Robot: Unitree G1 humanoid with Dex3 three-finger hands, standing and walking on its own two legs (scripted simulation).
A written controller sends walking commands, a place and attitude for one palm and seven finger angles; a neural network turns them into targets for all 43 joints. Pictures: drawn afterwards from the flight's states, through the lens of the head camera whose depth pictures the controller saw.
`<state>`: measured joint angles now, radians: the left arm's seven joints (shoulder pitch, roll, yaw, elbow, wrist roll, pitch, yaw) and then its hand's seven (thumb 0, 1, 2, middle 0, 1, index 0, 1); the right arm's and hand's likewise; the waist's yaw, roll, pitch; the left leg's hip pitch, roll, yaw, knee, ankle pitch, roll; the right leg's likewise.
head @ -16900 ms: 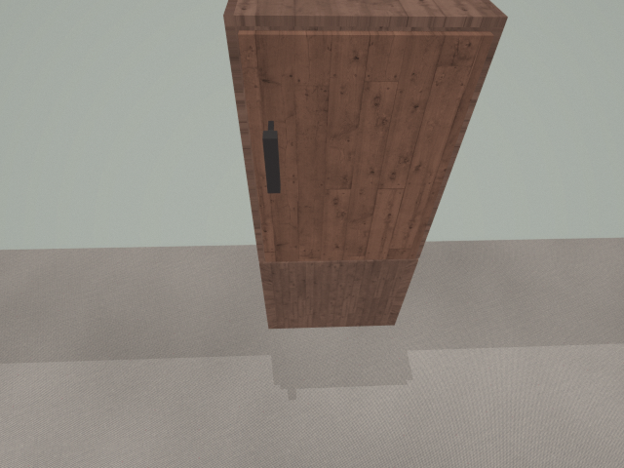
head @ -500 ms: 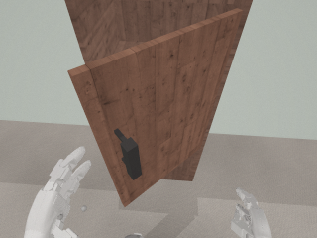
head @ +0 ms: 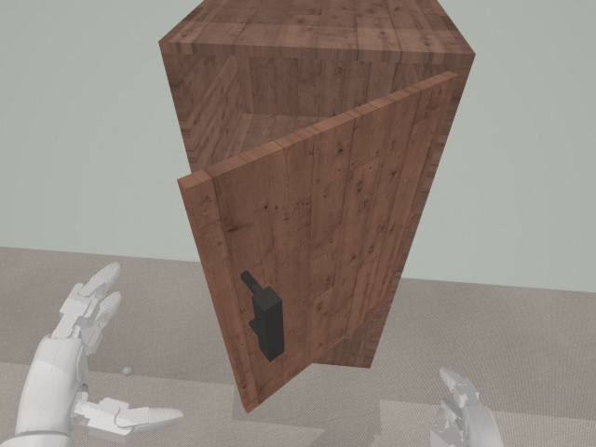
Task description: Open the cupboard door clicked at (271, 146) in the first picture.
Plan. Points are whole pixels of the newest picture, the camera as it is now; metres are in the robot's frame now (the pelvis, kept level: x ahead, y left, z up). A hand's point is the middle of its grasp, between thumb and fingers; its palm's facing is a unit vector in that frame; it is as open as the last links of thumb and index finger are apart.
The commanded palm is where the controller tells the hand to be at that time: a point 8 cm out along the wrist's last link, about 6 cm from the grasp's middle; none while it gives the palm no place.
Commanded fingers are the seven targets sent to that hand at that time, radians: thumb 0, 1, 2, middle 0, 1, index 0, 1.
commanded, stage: draw the hand back to the body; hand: left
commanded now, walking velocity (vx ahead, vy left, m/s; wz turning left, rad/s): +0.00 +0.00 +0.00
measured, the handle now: (260, 315) +0.28 +0.08 +0.05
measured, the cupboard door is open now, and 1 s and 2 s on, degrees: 44 44 44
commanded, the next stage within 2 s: step back with the hand held close in 0.90 s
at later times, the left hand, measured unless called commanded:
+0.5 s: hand (76, 296) +0.21 +0.24 +0.18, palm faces +0.42 -0.82 -0.39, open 9.3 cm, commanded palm +0.16 +0.29 +0.20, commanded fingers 0.00 0.90 0.90 -0.20 -0.30 -0.20 -0.30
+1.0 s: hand (85, 297) +0.20 +0.23 +0.19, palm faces +0.44 -0.82 -0.38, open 7.4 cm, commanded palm +0.16 +0.27 +0.20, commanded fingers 0.00 0.90 0.90 -0.20 -0.30 -0.20 -0.30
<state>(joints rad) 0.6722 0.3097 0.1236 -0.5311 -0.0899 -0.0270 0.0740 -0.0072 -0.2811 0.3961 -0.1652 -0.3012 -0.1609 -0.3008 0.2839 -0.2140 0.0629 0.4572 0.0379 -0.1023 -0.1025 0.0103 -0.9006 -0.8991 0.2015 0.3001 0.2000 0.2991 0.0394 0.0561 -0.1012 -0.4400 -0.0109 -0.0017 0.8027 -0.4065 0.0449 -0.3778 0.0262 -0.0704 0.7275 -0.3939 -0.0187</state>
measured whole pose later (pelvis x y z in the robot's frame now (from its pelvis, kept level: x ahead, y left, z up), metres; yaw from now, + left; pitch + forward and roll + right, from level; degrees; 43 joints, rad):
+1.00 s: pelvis +0.01 -0.03 +0.03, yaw -1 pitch -5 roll +0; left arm 0.47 0.34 0.32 -0.39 -0.08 -0.08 0.11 0.02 0.89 0.90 -0.21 -0.30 -0.21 -0.30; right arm 0.19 -0.23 0.02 0.64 0.01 -0.09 -0.07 0.01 -0.90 -0.90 0.20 0.30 0.20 0.30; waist 0.06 0.06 0.02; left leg -0.10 0.00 0.01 0.42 -0.25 0.01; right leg -0.06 0.05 -0.05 0.38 -0.24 -0.05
